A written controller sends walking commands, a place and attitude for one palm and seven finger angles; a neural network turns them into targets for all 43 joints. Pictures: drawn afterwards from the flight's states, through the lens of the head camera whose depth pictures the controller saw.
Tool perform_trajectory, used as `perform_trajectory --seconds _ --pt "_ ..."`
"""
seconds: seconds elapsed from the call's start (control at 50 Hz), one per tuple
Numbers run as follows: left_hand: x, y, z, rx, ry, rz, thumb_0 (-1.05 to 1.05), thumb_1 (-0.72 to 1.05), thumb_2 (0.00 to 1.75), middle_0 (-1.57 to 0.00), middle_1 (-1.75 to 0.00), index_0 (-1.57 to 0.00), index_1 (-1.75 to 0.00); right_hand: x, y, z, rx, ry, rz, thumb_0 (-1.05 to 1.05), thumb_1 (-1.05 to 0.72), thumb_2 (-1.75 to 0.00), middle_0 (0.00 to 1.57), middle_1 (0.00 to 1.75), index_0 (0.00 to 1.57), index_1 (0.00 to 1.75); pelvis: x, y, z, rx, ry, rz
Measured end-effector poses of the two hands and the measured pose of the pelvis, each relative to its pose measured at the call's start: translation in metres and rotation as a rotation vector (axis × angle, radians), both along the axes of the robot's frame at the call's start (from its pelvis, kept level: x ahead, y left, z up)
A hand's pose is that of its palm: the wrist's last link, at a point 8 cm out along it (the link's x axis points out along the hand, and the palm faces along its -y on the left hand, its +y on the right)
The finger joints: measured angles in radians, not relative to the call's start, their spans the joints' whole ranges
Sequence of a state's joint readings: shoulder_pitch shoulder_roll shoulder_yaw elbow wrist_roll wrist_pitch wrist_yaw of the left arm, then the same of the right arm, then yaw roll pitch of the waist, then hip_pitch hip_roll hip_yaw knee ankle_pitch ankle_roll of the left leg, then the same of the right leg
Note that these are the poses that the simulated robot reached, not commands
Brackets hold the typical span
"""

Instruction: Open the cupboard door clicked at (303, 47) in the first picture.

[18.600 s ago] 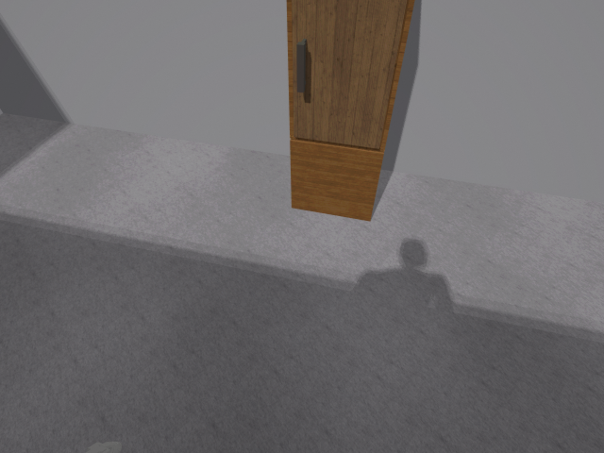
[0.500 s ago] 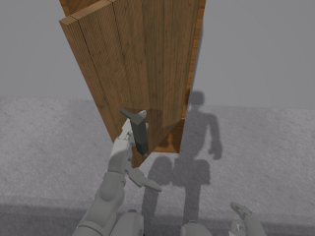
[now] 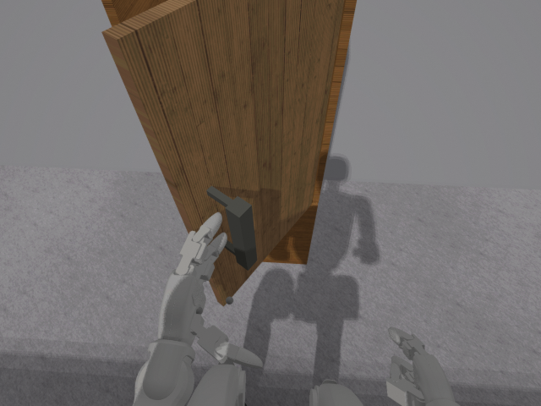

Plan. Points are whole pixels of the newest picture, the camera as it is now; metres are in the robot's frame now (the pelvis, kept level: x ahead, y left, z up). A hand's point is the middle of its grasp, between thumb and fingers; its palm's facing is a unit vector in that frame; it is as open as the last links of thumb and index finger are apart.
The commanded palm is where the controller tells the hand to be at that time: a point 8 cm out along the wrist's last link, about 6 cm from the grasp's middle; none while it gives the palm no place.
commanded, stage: slide the hand sideways off the handle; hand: left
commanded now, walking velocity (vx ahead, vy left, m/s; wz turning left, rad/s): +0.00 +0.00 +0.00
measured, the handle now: (232, 230) +0.36 +0.08 +0.05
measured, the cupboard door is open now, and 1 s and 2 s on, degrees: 56 56 56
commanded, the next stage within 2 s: draw the hand back to the body in 0.48 s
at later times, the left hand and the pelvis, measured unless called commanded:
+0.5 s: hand (188, 338) +0.21 +0.12 +0.04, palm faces -0.04 -1.00 -0.03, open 16.3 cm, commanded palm +0.19 +0.17 +0.04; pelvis +0.00 -0.01 -0.01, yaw +0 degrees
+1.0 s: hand (130, 328) +0.20 +0.16 +0.11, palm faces -0.03 -1.00 -0.06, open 16.3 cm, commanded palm +0.17 +0.22 +0.13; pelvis +0.01 +0.00 +0.03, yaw +1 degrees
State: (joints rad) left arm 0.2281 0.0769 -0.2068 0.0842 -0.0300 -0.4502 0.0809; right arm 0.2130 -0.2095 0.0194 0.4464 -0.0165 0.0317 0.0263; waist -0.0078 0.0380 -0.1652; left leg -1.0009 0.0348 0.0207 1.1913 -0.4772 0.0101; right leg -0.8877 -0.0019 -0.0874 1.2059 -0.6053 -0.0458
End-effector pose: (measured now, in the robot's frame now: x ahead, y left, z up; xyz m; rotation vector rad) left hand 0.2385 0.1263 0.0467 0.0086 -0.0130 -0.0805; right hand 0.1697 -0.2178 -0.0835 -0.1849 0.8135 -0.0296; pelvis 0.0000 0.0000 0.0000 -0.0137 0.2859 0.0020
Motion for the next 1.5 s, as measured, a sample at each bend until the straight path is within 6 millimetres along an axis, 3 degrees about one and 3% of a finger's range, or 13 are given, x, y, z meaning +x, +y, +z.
perform_trajectory --seconds 0.16,0.42,0.64,0.86,1.1,1.3,1.5 --pt "-0.010 0.011 -0.002 0.006 0.027 -0.005 -0.01 -0.50 0.30 -0.17 -0.31 -0.17 -0.30 0.008 -0.007 0.003 -0.012 -0.025 -0.008 0.01 -0.90 -0.90 0.20 0.30 0.20 0.30 0.005 -0.006 -0.001 0.001 0.005 0.000" --pt "-0.045 0.040 -0.001 0.026 0.039 0.048 -0.01 -0.50 0.30 -0.16 -0.30 -0.16 -0.30 0.010 -0.024 -0.001 -0.044 -0.059 -0.033 0.01 -0.90 -0.90 0.20 0.30 0.20 0.30 0.006 -0.013 -0.009 -0.003 0.017 0.006" --pt "-0.047 0.044 0.000 0.010 0.026 0.010 -0.01 -0.50 0.30 -0.16 -0.30 -0.15 -0.30 0.008 -0.021 -0.006 -0.050 -0.081 -0.051 0.01 -0.90 -0.90 0.20 0.30 0.20 0.30 0.001 -0.011 -0.016 -0.011 0.019 0.006" --pt "-0.054 0.074 0.051 0.053 0.016 0.060 -0.01 -0.50 0.30 -0.16 -0.30 -0.15 -0.30 -0.001 -0.009 0.025 -0.020 -0.088 -0.080 0.02 -0.90 -0.90 0.20 0.30 0.20 0.30 0.006 -0.006 0.014 -0.018 -0.051 0.013" --pt "-0.058 0.101 0.086 0.059 -0.010 0.054 -0.01 -0.47 0.31 -0.16 -0.30 -0.15 -0.30 0.013 -0.009 0.062 -0.051 -0.177 -0.077 0.01 -0.90 -0.90 0.20 0.30 0.20 0.30 0.016 0.004 0.035 -0.026 -0.111 0.019" --pt "-0.068 0.131 0.121 0.322 0.136 0.300 -0.01 -0.22 0.42 -0.17 -0.30 -0.17 -0.30 0.026 0.010 0.090 -0.057 -0.177 -0.086 0.01 -0.90 -0.90 0.20 0.30 0.20 0.30 0.027 0.012 0.066 -0.014 -0.192 0.002" --pt "-0.058 0.158 0.164 0.373 0.052 0.423 0.00 0.12 0.56 -0.18 -0.30 -0.18 -0.30 0.037 0.023 0.105 -0.050 -0.187 -0.030 0.01 -0.90 -0.90 0.20 0.30 0.21 0.30 0.036 0.019 0.087 -0.005 -0.273 -0.001"
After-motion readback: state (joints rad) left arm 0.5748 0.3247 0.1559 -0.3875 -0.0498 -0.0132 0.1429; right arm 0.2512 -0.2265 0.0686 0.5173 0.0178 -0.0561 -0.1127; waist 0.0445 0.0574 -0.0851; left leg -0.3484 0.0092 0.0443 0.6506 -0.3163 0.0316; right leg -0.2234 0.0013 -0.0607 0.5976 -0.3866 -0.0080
